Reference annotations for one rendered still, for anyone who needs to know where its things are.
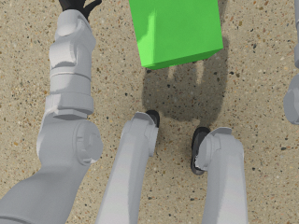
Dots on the right robot upper arm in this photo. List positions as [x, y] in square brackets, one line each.
[291, 101]

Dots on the robot left hand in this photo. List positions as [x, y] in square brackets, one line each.
[79, 5]

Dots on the left robot upper arm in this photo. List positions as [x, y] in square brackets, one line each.
[66, 150]

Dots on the robot right foot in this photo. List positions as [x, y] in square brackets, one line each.
[199, 135]

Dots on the right robot shin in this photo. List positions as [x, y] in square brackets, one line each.
[223, 130]

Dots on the left robot forearm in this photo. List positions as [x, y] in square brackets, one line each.
[70, 70]

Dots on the carton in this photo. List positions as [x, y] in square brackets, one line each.
[174, 32]

